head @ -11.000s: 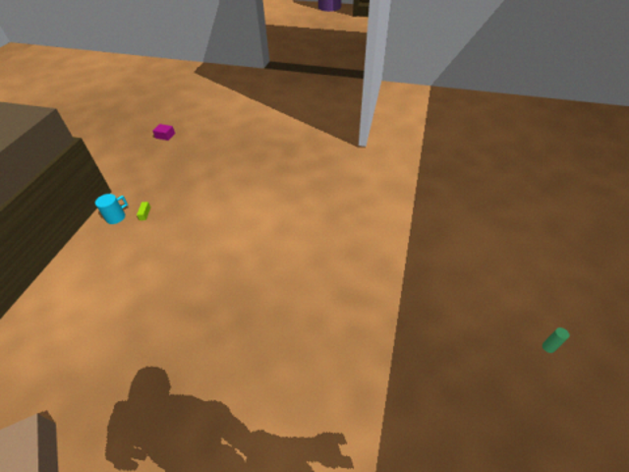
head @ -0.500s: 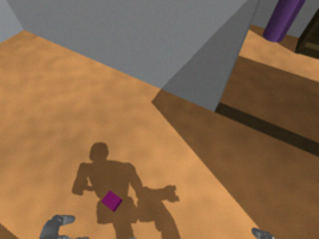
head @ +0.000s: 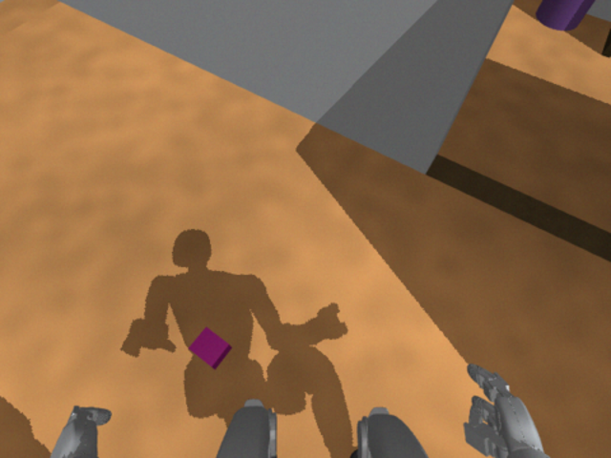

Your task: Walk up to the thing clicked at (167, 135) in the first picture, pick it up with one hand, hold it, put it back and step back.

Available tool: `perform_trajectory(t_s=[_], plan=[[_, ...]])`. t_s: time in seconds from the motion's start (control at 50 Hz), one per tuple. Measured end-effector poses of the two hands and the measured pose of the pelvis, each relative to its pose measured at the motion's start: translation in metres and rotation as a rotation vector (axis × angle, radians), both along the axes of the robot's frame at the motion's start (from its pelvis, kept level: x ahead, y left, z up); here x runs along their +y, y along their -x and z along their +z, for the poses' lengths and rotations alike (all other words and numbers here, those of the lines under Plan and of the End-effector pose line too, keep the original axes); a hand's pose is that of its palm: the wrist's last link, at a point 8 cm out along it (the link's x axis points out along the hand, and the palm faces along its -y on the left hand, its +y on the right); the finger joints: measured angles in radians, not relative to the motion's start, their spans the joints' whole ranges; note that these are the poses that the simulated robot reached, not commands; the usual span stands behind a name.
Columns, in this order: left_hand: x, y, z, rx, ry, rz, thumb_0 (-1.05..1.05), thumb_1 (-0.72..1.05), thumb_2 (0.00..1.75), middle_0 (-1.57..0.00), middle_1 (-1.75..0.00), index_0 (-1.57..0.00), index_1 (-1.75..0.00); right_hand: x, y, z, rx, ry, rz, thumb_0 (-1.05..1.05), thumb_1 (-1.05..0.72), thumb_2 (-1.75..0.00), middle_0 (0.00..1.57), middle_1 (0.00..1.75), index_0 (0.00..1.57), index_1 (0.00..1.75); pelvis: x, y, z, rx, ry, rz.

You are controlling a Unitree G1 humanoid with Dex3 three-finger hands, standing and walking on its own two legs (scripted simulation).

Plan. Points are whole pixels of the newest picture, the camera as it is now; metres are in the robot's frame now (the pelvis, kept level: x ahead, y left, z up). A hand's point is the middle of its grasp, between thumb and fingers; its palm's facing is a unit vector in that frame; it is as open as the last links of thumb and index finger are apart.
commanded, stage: rise first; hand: left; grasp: from above
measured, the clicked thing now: (210, 348) +0.39 +0.28 -0.65
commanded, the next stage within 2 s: none
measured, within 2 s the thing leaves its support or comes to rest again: neither
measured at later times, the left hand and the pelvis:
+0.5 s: hand (141, 416) +0.20 +0.33 -0.34, palm faces -0.19 -0.37 -0.91, open 13.6 cm; pelvis -0.06 -0.01 -0.17, yaw -3 degrees
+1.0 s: hand (166, 384) +0.27 +0.33 -0.45, palm faces -0.13 -0.43 -0.89, open 12.9 cm; pelvis -0.11 +0.00 -0.31, yaw -6 degrees
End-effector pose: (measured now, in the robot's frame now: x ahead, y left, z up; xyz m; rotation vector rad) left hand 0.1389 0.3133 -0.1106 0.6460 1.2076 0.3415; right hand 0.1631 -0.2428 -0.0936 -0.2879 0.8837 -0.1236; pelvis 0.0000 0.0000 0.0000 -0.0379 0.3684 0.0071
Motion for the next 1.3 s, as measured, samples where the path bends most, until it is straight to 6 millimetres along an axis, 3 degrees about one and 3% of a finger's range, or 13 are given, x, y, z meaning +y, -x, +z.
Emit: perform_trajectory(t_s=[0.2, 0.28, 0.38, 0.58, 0.72, 0.88, 1.04, 1.16, 1.3], plan=[[0.001, 0.005, -0.033, 0.027, -0.117, -0.034, 0.0, -0.54, 0.97, -0.11, -1.03, -0.11, -1.03, -0.001, 0.001, -0.043, 0.019, -0.003, 0.027, 0.01, -0.92, -0.9, 0.2, 0.3, 0.2, 0.3, -0.005, 0.012, -0.035, 0.064, 0.001, 0.0], [0.011, -0.003, -0.063, 0.053, -0.208, -0.08, 0.0, -0.54, 0.97, -0.12, -1.02, -0.12, -1.02, -0.007, 0.005, -0.073, 0.031, 0.017, 0.053, 0.01, -0.93, -0.9, 0.2, 0.3, 0.2, 0.3, -0.009, 0.024, -0.062, 0.113, 0.0, -0.004], [0.02, -0.027, -0.109, 0.048, -0.347, -0.156, 0.0, -0.51, 0.96, -0.16, -0.97, -0.15, -0.98, -0.019, 0.017, -0.124, 0.063, 0.05, 0.076, 0.01, -0.93, -0.9, 0.2, 0.3, 0.21, 0.3, -0.012, 0.042, -0.108, 0.183, 0.001, -0.017], [0.01, -0.086, -0.205, -0.026, -0.524, -0.113, 0.0, -0.43, 0.96, -0.21, -0.9, -0.19, -0.92, -0.03, 0.081, -0.233, 0.197, 0.062, 0.106, 0.01, -0.9, -0.9, 0.2, 0.3, 0.2, 0.3, -0.013, 0.08, -0.206, 0.237, 0.016, -0.056], [0.008, -0.103, -0.238, -0.048, -0.529, -0.081, 0.0, -0.35, 0.93, -0.28, -0.81, -0.25, -0.85, -0.016, 0.132, -0.285, 0.273, -0.024, 0.091, 0.01, -0.89, -0.89, 0.2, 0.3, 0.2, 0.3, -0.007, 0.1, -0.25, 0.216, 0.029, -0.076], [0.019, -0.109, -0.259, -0.002, -0.482, -0.063, 0.0, -0.29, 0.89, -0.32, -0.74, -0.29, -0.77, -0.005, 0.177, -0.316, 0.31, -0.086, 0.069, 0.01, -0.88, -0.89, 0.2, 0.3, 0.2, 0.3, 0.003, 0.107, -0.283, 0.188, 0.036, -0.079], [0.015, -0.139, -0.288, -0.007, -0.432, -0.08, 0.0, -0.33, 0.92, -0.27, -0.79, -0.24, -0.82, -0.016, 0.222, -0.325, 0.385, -0.063, 0.05, 0.01, -0.88, -0.89, 0.2, 0.3, 0.2, 0.3, 0.005, 0.106, -0.311, 0.17, 0.047, -0.079], [0.003, -0.158, -0.307, 0.004, -0.433, -0.092, 0.0, -0.41, 0.98, -0.21, -0.85, -0.18, -0.89, -0.029, 0.24, -0.329, 0.444, -0.056, 0.039, 0.01, -0.89, -0.89, 0.2, 0.3, 0.2, 0.3, 0.003, 0.102, -0.322, 0.183, 0.046, -0.085], [0.001, -0.175, -0.322, 0.001, -0.46, -0.088, 0.0, -0.46, 1.01, -0.17, -0.89, -0.14, -0.92, -0.036, 0.246, -0.343, 0.497, -0.087, 0.055, 0.01, -0.89, -0.89, 0.2, 0.29, 0.2, 0.3, -0.002, 0.097, -0.333, 0.192, 0.036, -0.097]])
